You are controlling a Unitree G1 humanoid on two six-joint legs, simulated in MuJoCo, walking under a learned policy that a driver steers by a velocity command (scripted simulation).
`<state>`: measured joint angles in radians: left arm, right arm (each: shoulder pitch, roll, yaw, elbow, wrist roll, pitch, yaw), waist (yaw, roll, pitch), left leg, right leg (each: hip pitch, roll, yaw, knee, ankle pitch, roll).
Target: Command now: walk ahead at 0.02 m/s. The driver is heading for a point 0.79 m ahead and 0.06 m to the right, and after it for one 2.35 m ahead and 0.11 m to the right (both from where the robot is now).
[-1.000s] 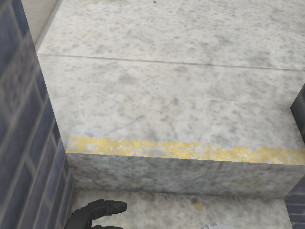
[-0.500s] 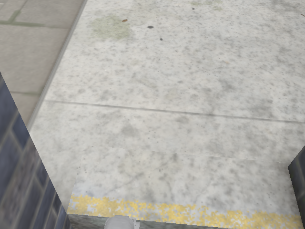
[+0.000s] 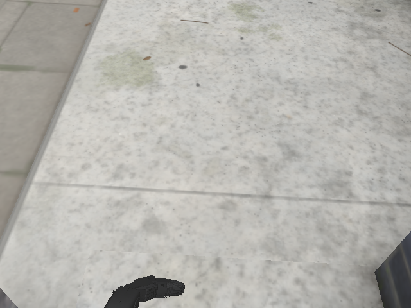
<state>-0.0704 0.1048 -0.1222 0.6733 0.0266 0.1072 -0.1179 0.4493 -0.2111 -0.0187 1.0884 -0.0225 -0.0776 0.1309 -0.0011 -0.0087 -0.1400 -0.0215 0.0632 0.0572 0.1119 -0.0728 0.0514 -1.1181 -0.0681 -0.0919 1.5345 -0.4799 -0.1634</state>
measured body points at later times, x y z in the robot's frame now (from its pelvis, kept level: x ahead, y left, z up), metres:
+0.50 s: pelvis +0.08 -0.05 +0.15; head +0.09 -0.06 +0.60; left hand +0.26 +0.15 +0.03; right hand +0.11 -0.28 +0.00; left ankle +0.12 +0.12 -0.57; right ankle +0.09 -0.13 -0.56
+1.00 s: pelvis +0.19 -0.01 +0.17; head +0.20 -0.01 +0.62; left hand +0.21 +0.26 +0.03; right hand +0.23 -0.25 +0.04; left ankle +0.12 +0.12 -0.56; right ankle +0.10 -0.12 -0.50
